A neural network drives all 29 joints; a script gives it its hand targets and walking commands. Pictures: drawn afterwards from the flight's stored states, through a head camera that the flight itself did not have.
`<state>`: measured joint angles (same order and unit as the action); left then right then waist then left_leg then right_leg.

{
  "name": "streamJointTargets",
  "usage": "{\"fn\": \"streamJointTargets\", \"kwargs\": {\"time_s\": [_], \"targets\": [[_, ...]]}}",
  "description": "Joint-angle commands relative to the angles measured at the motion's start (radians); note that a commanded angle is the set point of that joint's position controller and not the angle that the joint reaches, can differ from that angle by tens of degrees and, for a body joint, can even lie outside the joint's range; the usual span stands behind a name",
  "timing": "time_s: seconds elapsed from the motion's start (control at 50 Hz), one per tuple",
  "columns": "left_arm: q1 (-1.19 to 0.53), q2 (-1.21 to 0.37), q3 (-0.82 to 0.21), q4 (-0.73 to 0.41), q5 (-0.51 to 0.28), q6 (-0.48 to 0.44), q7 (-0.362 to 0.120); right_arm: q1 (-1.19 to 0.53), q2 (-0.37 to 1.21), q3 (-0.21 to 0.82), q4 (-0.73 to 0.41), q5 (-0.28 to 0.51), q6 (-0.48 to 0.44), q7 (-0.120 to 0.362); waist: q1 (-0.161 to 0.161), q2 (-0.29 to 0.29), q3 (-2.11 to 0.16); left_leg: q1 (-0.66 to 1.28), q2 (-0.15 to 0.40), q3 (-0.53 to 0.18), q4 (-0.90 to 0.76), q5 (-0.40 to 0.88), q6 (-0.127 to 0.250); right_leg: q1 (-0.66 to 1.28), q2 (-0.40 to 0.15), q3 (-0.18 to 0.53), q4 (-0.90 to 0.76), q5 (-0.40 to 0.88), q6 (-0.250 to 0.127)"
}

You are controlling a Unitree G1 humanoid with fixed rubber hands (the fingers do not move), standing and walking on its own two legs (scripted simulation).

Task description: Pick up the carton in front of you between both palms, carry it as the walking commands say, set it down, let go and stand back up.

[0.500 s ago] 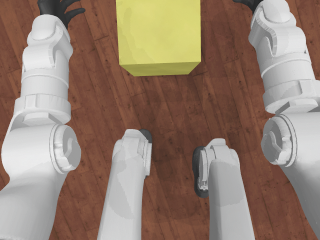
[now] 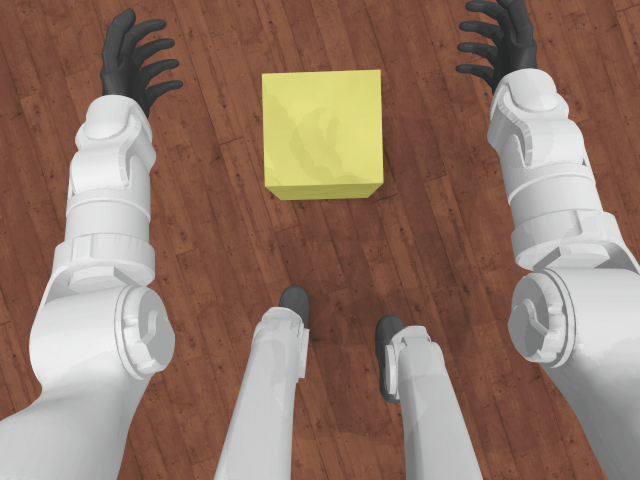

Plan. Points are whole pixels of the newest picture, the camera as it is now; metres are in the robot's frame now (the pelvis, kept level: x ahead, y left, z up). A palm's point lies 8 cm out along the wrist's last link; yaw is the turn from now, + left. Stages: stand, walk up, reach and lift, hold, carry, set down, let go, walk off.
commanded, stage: let go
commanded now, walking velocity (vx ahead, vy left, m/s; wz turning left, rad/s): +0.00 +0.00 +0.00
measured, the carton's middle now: (322, 145) +0.56 +0.08 -0.50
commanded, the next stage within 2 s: stand in 1.32 s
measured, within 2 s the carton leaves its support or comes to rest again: neither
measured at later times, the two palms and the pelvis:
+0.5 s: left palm (42, 240) +0.34 +0.27 +0.01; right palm (620, 220) +0.40 -0.16 +0.01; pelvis +0.06 +0.01 +0.11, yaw +2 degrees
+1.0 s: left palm (31, 411) +0.25 +0.22 +0.08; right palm out of the picture +0.27 -0.25 +0.08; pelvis +0.10 -0.02 +0.15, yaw +3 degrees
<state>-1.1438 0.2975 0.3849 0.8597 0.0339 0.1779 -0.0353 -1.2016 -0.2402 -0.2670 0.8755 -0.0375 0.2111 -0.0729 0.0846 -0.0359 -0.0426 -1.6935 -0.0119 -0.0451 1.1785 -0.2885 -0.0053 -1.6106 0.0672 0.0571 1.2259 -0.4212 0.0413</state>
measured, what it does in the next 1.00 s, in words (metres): rises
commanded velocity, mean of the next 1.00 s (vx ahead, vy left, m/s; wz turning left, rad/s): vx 0.00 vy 0.00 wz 0.00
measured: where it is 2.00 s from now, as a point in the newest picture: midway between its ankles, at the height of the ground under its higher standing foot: (341, 358)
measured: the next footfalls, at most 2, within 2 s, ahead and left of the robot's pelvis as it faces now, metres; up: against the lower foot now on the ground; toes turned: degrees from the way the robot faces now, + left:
none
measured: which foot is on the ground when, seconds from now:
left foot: down 0.00-1.00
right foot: down 0.00-1.00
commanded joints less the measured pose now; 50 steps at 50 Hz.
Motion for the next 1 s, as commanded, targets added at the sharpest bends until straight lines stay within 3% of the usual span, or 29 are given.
{"fn": "streamJointTargets", "kwargs": {"time_s": [0.0,0.1,0.22,0.42,0.66,0.84,0.98], "targets": [[-0.119,0.115,0.011,-0.119,0.041,-0.024,-0.015,-0.131,-0.054,-0.021,-0.121,-0.045,-0.021,-0.004,0.030,-0.003,-1.025,0.874,-0.038,0.092,-0.096,0.414,-0.026,0.398,0.045,-0.096,-0.191,0.252,0.022],[0.109,0.104,-0.030,-0.222,0.092,-0.026,-0.052,0.116,0.007,-0.023,-0.252,-0.100,-0.025,-0.029,0.023,0.026,-1.046,1.067,-0.037,0.082,-0.181,0.494,-0.010,0.516,0.050,-0.094,-0.289,0.332,0.026],[0.350,0.083,-0.099,-0.351,0.066,-0.057,-0.072,0.358,0.027,0.027,-0.403,-0.066,-0.068,-0.015,0.017,0.065,-0.912,1.285,-0.018,0.035,-0.279,0.543,-0.007,0.532,0.038,-0.089,-0.400,0.295,0.018],[0.793,0.006,-0.193,-0.374,-0.009,-0.138,-0.063,0.781,0.028,0.075,-0.366,-0.038,-0.161,0.044,-0.026,0.075,-0.650,1.446,0.006,-0.017,-0.437,0.519,-0.021,0.677,0.011,-0.080,-0.545,0.237,-0.002],[1.219,-0.009,-0.295,-0.493,-0.048,-0.205,-0.026,1.187,-0.012,0.139,-0.440,-0.002,-0.240,0.089,-0.043,0.062,-0.326,1.572,-0.014,0.015,-0.644,0.427,-0.023,1.131,-0.014,-0.052,-0.750,0.304,-0.019],[1.343,0.011,-0.316,-0.520,-0.050,-0.166,-0.032,1.369,-0.030,0.198,-0.504,0.022,-0.210,0.112,-0.076,-0.025,-0.058,1.658,-0.052,0.048,-0.760,0.331,-0.014,1.324,-0.047,-0.030,-0.876,0.377,-0.012],[1.344,0.028,-0.303,-0.516,-0.030,-0.102,-0.039,1.380,-0.040,0.214,-0.538,0.033,-0.145,0.131,-0.080,-0.017,0.066,1.718,-0.062,0.063,-0.770,0.254,-0.010,1.338,-0.062,-0.023,-0.913,0.328,-0.015]]}}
